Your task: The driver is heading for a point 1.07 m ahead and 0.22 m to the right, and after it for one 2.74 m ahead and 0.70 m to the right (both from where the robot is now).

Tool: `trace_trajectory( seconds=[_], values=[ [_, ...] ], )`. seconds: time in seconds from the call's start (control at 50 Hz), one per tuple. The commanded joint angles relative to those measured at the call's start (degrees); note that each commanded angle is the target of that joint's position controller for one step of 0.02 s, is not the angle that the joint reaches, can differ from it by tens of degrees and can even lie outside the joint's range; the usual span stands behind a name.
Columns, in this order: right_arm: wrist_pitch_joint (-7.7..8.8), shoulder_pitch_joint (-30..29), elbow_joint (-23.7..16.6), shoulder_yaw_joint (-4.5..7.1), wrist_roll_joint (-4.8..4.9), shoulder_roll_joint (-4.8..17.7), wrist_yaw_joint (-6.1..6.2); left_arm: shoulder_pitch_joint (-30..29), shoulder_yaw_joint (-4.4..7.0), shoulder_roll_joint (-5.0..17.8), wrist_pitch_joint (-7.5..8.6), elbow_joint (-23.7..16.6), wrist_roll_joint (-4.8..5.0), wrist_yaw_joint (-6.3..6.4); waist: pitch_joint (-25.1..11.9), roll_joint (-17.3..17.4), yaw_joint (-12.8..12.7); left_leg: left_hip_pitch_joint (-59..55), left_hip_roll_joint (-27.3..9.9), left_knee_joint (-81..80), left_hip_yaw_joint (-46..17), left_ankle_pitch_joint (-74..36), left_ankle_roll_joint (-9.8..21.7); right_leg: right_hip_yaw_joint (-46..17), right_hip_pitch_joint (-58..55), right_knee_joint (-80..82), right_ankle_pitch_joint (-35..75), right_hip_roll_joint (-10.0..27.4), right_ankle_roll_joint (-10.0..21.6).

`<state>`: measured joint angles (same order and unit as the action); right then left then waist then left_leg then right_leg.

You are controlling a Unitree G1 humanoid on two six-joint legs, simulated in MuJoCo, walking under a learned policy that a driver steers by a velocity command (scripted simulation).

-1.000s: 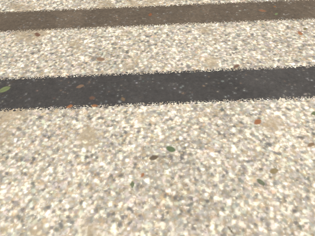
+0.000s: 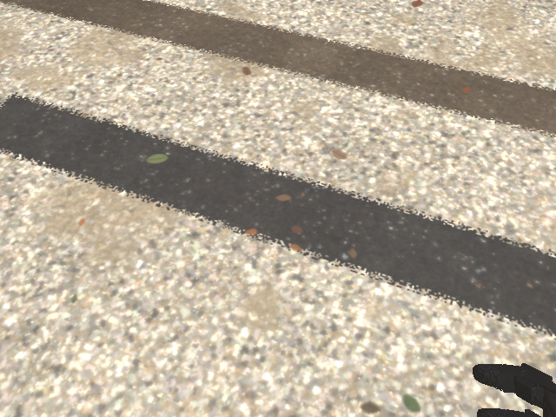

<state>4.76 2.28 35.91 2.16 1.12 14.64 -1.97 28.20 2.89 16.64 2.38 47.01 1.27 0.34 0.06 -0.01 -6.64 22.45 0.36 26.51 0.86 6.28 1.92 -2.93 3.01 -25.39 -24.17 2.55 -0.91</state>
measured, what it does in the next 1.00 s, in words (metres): walks ahead, turning right: right foot, then left foot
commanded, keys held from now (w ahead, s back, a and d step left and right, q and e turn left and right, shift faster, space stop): w+e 0.36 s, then e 0.28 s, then no key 0.10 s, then q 0.26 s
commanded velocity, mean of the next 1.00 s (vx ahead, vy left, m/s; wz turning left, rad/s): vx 0.28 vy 0.00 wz -0.33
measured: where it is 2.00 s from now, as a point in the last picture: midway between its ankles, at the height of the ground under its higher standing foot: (339, 376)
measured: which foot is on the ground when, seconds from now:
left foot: down 0.00-0.46, up 0.48-0.92, down 0.94-1.00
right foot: down 0.00-0.00, up 0.02-0.46, down 0.48-1.00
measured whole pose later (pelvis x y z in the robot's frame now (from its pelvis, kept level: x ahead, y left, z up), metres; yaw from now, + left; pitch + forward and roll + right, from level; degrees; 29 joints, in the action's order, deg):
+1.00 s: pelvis +0.38 -0.06 +0.00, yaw -21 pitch +1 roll -1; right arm 0.0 12.6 43.1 1.9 -0.1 15.4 1.0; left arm 7.5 0.9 13.9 0.9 40.0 -1.8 0.1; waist 0.6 -0.1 1.1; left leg 19.8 -1.7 32.6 -3.7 13.9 -2.2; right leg -2.0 16.9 -31.9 -15.6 -4.9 2.5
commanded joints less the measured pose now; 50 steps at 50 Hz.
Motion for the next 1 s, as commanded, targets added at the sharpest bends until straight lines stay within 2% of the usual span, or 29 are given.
trace_trajectory(
  seconds=[0.02, 0.04, 0.06, 0.1, 0.14, 0.24, 0.32, 0.38, 0.42, 0.44, 0.46, 0.48, 0.5, 0.52, 0.54, 0.56, 0.58, 0.6, 0.62, 0.66, 0.72, 0.78, 0.82, 0.88, 0.92, 0.94, 0.96, 0.98, 1.0],
  values=[
    [-0.15, 23.62, 1.78, 5.59, -1.62, 16.95, 1.22, -0.64, -0.63, 0.75, 2.22, -7.51, -0.09, 0.44, -18.62, 17.56, 12.45, -46.35, -25.11, -7.01, -35.6, 13.42, 13.32, -0.14, 37.53, -36.79, -8.43, -3.53, 2.08],
    [-0.09, 22.63, 2.13, 4.31, -1.23, 11.61, 1.19, -3.51, 1.06, 7.08, 2.62, -6.57, 1.33, 0.58, -13.33, 11.64, 13.8, -40.73, -23.61, -9.69, -35.83, 19.84, 13.05, -4.96, 42.1, -44.27, -6.99, -0.92, 1.75],
    [-0.02, 19.22, 2.25, 3.33, -0.89, 8.78, 1.32, -6.84, 1.74, 8.49, 2.62, -7.25, 1.8, 0.28, -6.84, 10.12, 12.58, -35.16, -21.41, -10.69, -27.66, 17.63, 11.16, -4.53, 44.05, -45.24, -1.72, 1.03, 2.11],
    [0.24, 13.29, 2.32, 2.43, -1.33, 5.67, 1.13, -9.28, 1.79, 6.71, 1.98, -6.92, 0.59, 0.17, -0.92, 7.11, 9.68, -25.19, -16.57, -14.07, -17.49, 7.89, 9.28, -3.57, 41.35, -42.3, 5.94, 3.65, 1.53],
    [0.97, 10.96, 3.06, 2.4, -1.82, 4.6, 1.11, -8.31, 1.55, 4.08, 0.86, -6.37, 0.62, -0.2, 0.78, 7.49, 7.26, -19.55, -14.44, -16.51, -10.31, -1.44, 8.47, -3.23, 37.51, -41.34, 10.0, 4.49, 1.13],
    [1.86, 10.38, 5.63, 3.26, -1.69, 6.84, 1.66, -13.26, 0.93, 1.93, 0.12, -9.01, -0.01, -0.75, 3.64, 3.94, 6.48, -16.55, -13.99, -18.87, -0.02, -12.6, 8.65, -2.93, 38.71, -30.42, 19.84, 4.38, -0.19],
    [1.38, 12.82, 7.53, 3.82, -0.93, 9.56, 2.35, -22.0, 0.05, 0.88, 0.56, -12.31, -0.17, -2.56, 5.86, 2.27, 9.43, -17.85, -14.3, -19.58, 5.31, -12.85, 7.33, 1.72, 35.35, -16.77, 27.6, 3.4, 1.67],
    [0.14, 14.22, 8.87, 4.3, -0.12, 11.25, 2.6, -25.56, 0.38, 2.02, 0.49, -14.93, -0.16, -3.7, 6.72, 1.84, 9.55, -24.01, -15.87, -15.68, 7.66, -21.31, 5.84, 3.76, 35.82, -11.68, 24.54, 2.25, 3.95],
    [-1.12, 13.88, 8.67, 4.73, 0.07, 13.11, 3.31, -23.19, 1.53, 4.21, 0.38, -15.5, -0.83, -4.18, 2.88, 4.06, 7.33, -26.41, -15.31, -6.68, 9.33, -42.31, 4.07, 7.61, 29.27, -10.92, 19.86, -2.04, 5.67],
    [-1.74, 13.47, 8.33, 4.89, 0.2, 13.74, 3.66, -17.56, 2.59, 6.06, 0.3, -14.39, -0.87, -4.18, -0.81, 4.88, 4.37, -26.07, -14.43, 1.53, 9.82, -48.69, 3.1, 8.84, 22.29, -10.46, 18.58, -4.61, 6.82],
    [-1.97, 12.59, 7.7, 4.67, 0.58, 13.41, 3.87, -9.31, 4.21, 8.86, 0.18, -12.52, -0.82, -3.63, -5.34, 3.89, -0.16, -21.51, -12.39, 12.98, 10.63, -46.5, 1.29, 8.45, 10.02, -6.78, 23.21, -6.68, 8.69],
    [-1.49, 14.2, 6.76, 3.69, -0.33, 10.89, 3.78, -3.96, 5.55, 12.72, -0.47, -11.72, -0.83, -2.2, -10.01, -2.66, -2.23, -9.38, -8.59, 29.91, 10.76, -25.28, -2.18, -0.19, -5.29, -5.42, 38.49, -1.36, 11.52],
    [-0.56, 23.73, 4.8, 1.07, -3.23, 3.22, 2.41, -8.62, 5.56, 18.78, -0.34, -13.95, -1.8, -1.55, -18.35, -17.51, 7.06, 13.28, 1.88, 53.48, 5.07, 33.69, -5.92, -27.89, -25.12, -8.25, 57.96, 16.2, 23.93],
    [0.44, 20.28, 5.75, 1.83, -1.86, 9.83, 1.67, -6.52, 4.98, 15.24, -0.27, -16.31, -1.72, -1.9, -30.28, -8.02, 0.93, 13.83, 2.37, 59.22, -7.02, 33.75, -5.43, -37.63, -25.4, -1.62, 49.59, 19.15, 27.14],
    [0.43, 12.94, 3.63, 2.43, 0.21, 11.44, 1.72, -9.97, 4.14, 12.64, -0.03, -16.16, -1.61, -2.18, -21.98, -4.07, 0.88, 16.57, -0.36, 57.1, -7.51, 27.85, -4.29, -29.5, -18.81, 0.73, 46.2, 16.05, 23.53],
    [0.18, 10.87, 2.88, 2.04, -0.21, 10.25, 2.45, -13.14, 3.69, 10.55, -0.01, -15.67, -0.51, -2.04, -13.39, 0.09, 3.27, 17.87, -2.43, 51.94, -6.25, 23.02, -4.16, -23.74, -9.58, 1.92, 42.73, 12.72, 20.43],
    [-0.49, 10.64, 3.38, 2.15, -1.03, 10.2, 3.17, -15.85, 3.18, 9.02, -0.23, -16.07, -0.16, -1.71, -8.73, 0.78, 5.14, 16.16, -3.96, 48.53, -5.83, 20.56, -4.56, -20.05, -1.58, 3.32, 42.21, 10.78, 18.78],
    [-1.42, 11.65, 3.45, 2.37, -1.24, 10.68, 3.44, -17.48, 3.06, 8.81, -0.38, -16.52, -1.02, -1.42, -7.2, -0.85, 7.09, 11.95, -4.69, 46.31, -6.27, 18.57, -4.67, -18.14, 5.1, 5.0, 42.43, 9.42, 18.23],
    [-2.2, 12.67, 3.73, 2.45, -1.51, 10.52, 3.62, -18.68, 3.12, 8.99, -0.5, -16.76, -1.7, -1.33, -6.68, -1.74, 8.25, 9.03, -4.33, 44.6, -5.88, 17.61, -5.04, -17.0, 9.44, 6.1, 42.99, 8.33, 18.0],
    [-2.96, 14.44, 4.69, 2.02, -1.94, 8.78, 4.04, -19.39, 3.17, 9.25, -0.33, -16.2, -1.97, -0.96, -7.61, -2.37, 9.23, 6.63, -3.59, 40.49, -4.89, 15.77, -6.31, -13.61, 13.19, 5.95, 48.46, 7.29, 18.02],
    [-3.62, 12.59, 4.52, 1.55, -1.99, 7.54, 4.54, -18.68, 2.88, 9.07, -0.8, -14.87, -1.52, 0.0, -9.34, -3.3, 8.41, 7.0, -3.27, 33.79, -4.81, 10.87, -7.72, -11.49, 12.73, 4.97, 48.18, 6.35, 16.91],
    [-4.21, 10.12, 4.42, 1.22, -1.35, 6.8, 4.28, -19.87, 1.9, 7.16, -1.65, -14.12, -1.86, 0.61, -9.15, -4.91, 7.39, 4.78, -4.26, 25.94, -5.0, 4.95, -7.75, -10.17, 13.04, 5.91, 34.3, 5.3, 14.69],
    [-4.25, 8.33, 4.37, 0.89, -1.17, 5.93, 3.9, -20.22, 0.81, 4.8, -1.53, -12.9, -2.71, 0.34, -7.66, -5.89, 6.4, 0.26, -5.25, 19.21, -5.19, 2.31, -7.18, -9.48, 14.8, 7.15, 26.11, 5.39, 14.01],
    [-3.84, 6.93, 3.85, 1.2, -1.04, 6.86, 3.39, -19.45, 0.34, 4.73, -1.0, -10.46, -3.4, -0.67, -4.65, -7.03, 5.51, -4.24, -4.24, 11.72, -4.11, 5.21, -5.4, -10.3, 14.7, 6.03, 22.07, 6.85, 13.89],
    [-3.4, 7.38, 3.32, 1.5, -1.55, 7.8, 3.11, -18.63, 0.33, 5.27, -1.04, -9.2, -2.48, -0.74, -3.37, -5.29, 6.76, -7.49, -3.1, 1.72, -2.98, -0.48, -3.31, -9.75, 12.93, 2.64, 21.47, 5.49, 11.16],
    [-3.24, 6.64, 2.4, 1.91, -1.9, 10.16, 3.17, -16.72, 0.42, 5.44, -0.91, -8.83, -2.53, -0.39, -3.44, -2.69, 5.69, -8.62, -5.67, 0.64, -6.67, -11.67, -1.97, -8.99, 12.09, 0.14, 19.31, 3.6, 8.57],
    [-3.48, 5.44, 1.52, 2.69, -1.8, 13.89, 3.38, -12.88, 0.82, 6.2, -0.74, -8.76, -3.19, -0.09, -3.92, 3.52, 2.19, -9.58, -8.6, 2.17, -10.83, -19.69, 0.5, -5.71, 13.1, -3.05, 13.55, -0.98, 6.24],
    [-3.97, 5.82, 2.03, 3.14, -0.92, 13.49, 3.21, -14.08, 0.73, 5.4, -0.88, -9.07, -3.26, 0.37, -4.15, 8.85, 2.7, -7.6, -9.09, 0.49, -13.22, -14.33, 3.08, 0.01, 12.78, -5.69, 10.46, -4.82, 3.77],
    [-4.27, 6.65, 1.96, 2.98, -0.65, 11.72, 2.98, -16.62, 0.8, 5.19, -1.35, -9.63, -3.11, 0.84, -3.58, 10.19, 4.2, -5.83, -10.11, -1.93, -16.86, -9.22, 4.61, 2.25, 12.41, -8.09, 8.99, -5.85, 2.35]
  ],
)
